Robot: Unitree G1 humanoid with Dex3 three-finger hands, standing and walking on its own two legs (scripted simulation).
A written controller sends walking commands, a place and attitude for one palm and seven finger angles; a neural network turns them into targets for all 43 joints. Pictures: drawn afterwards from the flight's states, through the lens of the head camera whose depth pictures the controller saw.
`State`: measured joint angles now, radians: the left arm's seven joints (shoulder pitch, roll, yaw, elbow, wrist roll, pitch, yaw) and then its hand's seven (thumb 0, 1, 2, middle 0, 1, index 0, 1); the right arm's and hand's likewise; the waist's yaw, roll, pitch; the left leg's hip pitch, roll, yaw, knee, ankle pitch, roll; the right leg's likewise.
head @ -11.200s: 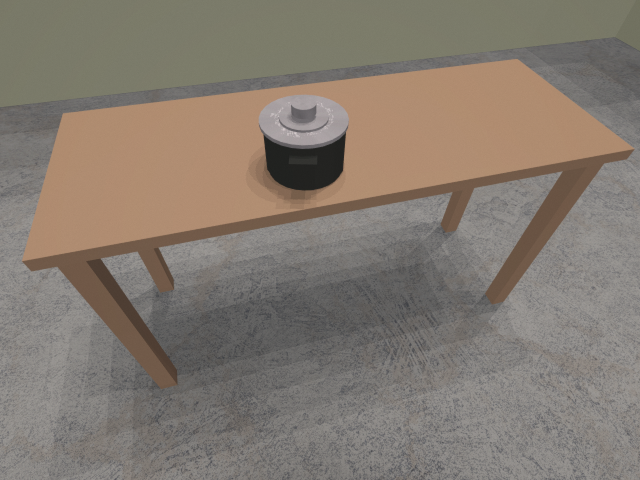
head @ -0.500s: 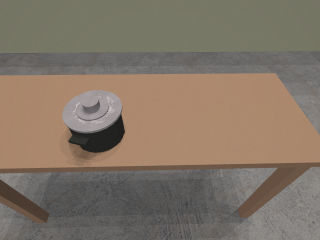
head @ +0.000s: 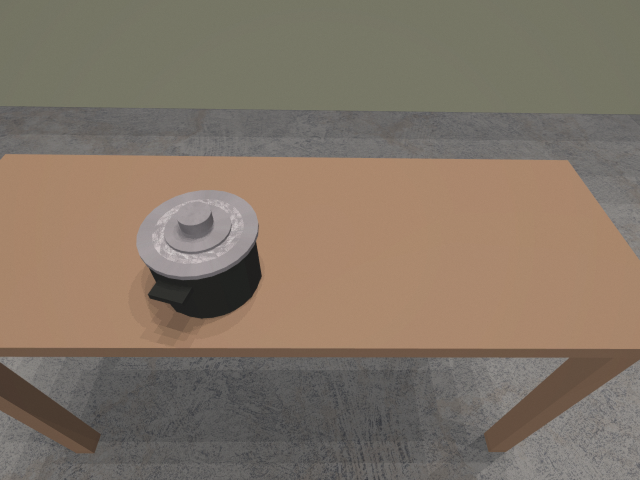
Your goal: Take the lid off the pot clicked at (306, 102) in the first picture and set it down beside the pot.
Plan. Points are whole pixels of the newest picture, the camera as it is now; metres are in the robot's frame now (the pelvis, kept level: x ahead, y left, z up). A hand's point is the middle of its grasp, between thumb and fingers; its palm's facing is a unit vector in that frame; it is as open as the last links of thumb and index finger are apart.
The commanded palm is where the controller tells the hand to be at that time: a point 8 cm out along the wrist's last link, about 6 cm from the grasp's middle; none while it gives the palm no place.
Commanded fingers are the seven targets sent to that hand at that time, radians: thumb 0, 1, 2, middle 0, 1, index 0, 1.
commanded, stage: come to a stop and stand still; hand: left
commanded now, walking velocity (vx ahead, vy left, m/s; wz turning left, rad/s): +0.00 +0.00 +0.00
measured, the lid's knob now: (195, 218) +0.44 +0.22 +0.08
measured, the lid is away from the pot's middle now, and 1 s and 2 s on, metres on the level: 0.00 0.00 0.00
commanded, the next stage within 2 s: look again from close up in 0.02 s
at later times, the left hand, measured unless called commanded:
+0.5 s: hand out of the picture -0.01 +0.22 -0.18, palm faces -0.02 -0.98 -0.21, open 7.4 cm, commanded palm none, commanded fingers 0.00 0.90 0.90 -0.20 -0.30 -0.20 -0.30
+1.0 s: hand out of the picture -0.06 +0.19 -0.18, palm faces -0.01 -0.99 -0.17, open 7.4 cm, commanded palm none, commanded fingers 0.00 0.90 0.90 -0.20 -0.30 -0.20 -0.30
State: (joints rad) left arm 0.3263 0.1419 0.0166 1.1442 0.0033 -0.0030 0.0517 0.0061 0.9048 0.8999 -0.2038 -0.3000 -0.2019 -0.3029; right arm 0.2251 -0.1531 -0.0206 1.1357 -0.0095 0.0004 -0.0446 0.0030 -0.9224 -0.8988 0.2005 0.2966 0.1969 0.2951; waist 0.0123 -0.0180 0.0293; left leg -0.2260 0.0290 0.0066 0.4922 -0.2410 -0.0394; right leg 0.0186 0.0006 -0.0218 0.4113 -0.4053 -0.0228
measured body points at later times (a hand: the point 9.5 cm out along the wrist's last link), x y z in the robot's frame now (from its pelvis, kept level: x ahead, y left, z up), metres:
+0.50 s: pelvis -0.04 +0.04 -0.01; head -0.02 +0.05 +0.44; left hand -0.01 +0.27 -0.17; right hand -0.02 -0.20 -0.16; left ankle +0.02 +0.14 -0.73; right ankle -0.11 -0.10 -0.73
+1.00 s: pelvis -0.03 +0.03 +0.00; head +0.01 +0.04 +0.45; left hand -0.05 +0.24 -0.16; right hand -0.01 -0.21 -0.15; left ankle +0.02 +0.14 -0.73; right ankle -0.11 -0.10 -0.73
